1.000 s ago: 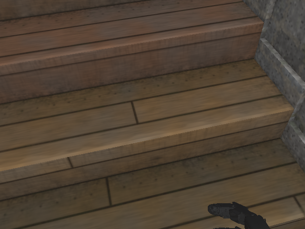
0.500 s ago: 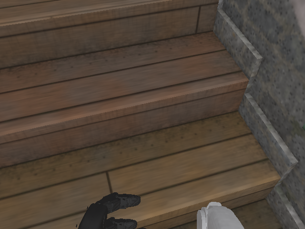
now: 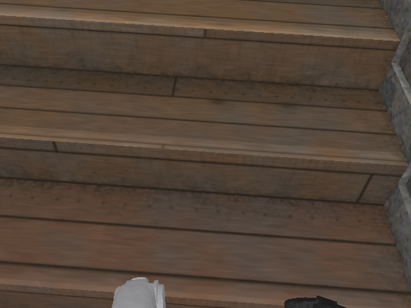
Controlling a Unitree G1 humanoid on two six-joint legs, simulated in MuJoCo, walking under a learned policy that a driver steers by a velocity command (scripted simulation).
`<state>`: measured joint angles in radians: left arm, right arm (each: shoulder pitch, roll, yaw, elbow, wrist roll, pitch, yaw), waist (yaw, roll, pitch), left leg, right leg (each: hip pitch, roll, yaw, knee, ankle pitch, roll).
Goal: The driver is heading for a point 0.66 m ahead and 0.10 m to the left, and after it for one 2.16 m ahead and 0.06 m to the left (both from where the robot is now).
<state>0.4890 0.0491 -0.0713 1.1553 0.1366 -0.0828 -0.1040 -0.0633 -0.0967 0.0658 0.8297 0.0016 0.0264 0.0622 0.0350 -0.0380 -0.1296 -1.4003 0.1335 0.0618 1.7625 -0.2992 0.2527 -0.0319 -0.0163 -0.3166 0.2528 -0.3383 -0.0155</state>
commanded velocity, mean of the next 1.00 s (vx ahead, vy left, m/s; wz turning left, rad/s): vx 0.45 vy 0.00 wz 0.27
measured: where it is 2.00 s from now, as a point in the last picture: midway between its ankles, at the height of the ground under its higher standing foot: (196, 138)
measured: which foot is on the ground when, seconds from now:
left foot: up 0.00-0.08, down 0.10-0.60, up 0.62-1.00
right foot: down 0.00-0.14, up 0.16-0.56, down 0.58-1.00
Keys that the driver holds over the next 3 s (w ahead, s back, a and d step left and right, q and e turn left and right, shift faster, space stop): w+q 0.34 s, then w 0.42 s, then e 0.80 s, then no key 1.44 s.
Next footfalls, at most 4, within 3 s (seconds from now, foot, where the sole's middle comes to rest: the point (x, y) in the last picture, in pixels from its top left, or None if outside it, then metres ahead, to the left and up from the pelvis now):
0.10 left None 0.24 0.11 -0.60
0.58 right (254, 255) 0.55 -0.09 -0.43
1.20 left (157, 124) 0.84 0.19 -0.26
1.70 right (241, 132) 0.83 -0.04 -0.26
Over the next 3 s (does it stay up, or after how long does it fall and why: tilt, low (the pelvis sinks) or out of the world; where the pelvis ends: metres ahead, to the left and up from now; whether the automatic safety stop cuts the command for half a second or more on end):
stays up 0.81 0.09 0.51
